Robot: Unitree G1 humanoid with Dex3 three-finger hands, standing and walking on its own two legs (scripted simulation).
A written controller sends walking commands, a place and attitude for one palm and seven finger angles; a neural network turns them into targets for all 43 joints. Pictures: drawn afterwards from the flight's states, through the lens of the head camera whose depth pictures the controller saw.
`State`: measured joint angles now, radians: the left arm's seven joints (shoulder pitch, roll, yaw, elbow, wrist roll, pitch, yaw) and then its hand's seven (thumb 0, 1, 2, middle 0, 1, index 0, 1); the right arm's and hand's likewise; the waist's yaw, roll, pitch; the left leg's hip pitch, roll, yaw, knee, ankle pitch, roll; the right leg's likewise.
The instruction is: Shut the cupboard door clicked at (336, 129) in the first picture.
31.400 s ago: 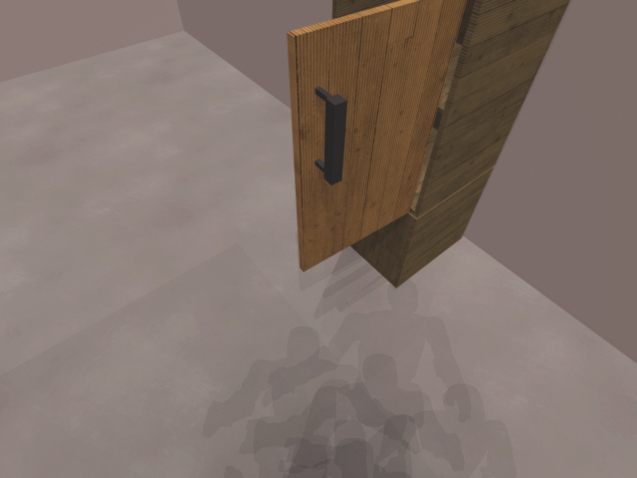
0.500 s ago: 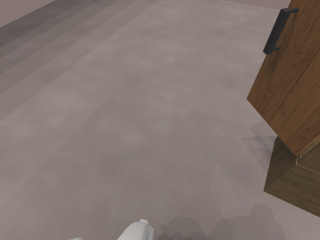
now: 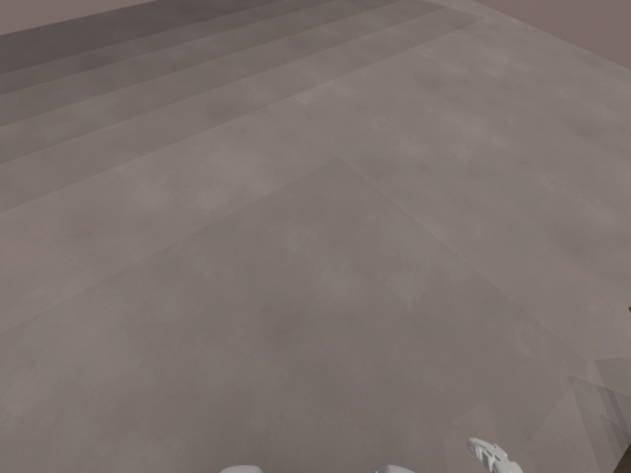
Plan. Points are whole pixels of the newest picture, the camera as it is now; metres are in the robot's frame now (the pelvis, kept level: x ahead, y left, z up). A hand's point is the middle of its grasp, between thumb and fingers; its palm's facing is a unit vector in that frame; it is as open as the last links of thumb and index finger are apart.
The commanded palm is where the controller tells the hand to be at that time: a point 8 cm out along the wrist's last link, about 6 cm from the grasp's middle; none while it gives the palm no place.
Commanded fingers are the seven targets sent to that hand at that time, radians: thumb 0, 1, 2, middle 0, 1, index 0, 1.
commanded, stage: walk to a spot facing it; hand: left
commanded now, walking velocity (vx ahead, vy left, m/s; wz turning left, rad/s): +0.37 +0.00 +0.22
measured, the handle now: out of the picture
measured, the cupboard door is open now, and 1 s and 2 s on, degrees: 47 47 47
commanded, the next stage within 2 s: turn to face it in 0.64 s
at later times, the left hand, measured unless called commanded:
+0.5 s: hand (236, 380) +0.26 +0.14 -0.14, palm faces +0.17 -0.96 -0.23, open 7.2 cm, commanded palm none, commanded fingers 0.00 0.90 0.90 -0.20 -0.30 -0.20 -0.30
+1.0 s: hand (206, 356) +0.30 +0.20 -0.18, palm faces +0.33 -0.92 -0.19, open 7.3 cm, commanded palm none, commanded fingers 0.00 0.90 0.90 -0.20 -0.30 -0.20 -0.30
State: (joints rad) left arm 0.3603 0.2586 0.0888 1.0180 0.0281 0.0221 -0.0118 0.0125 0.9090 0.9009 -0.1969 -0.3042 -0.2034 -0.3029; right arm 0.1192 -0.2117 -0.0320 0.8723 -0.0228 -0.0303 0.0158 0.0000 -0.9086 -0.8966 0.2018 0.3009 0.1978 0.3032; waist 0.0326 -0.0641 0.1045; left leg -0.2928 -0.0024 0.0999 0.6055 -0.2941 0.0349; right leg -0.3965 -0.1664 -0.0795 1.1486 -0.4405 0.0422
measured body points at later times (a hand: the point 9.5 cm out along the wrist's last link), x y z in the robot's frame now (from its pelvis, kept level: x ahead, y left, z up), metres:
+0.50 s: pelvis +0.21 -0.05 +0.02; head +0.24 -0.07 +0.47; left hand +0.25 +0.19 -0.12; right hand +0.21 -0.29 -0.15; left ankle +0.15 +0.09 -0.62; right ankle +0.24 -0.13 -0.72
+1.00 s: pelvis +0.35 +0.03 +0.00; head +0.38 +0.06 +0.45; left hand +0.28 +0.25 -0.16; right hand +0.54 -0.15 -0.12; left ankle +0.39 +0.12 -0.73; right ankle +0.35 -0.12 -0.67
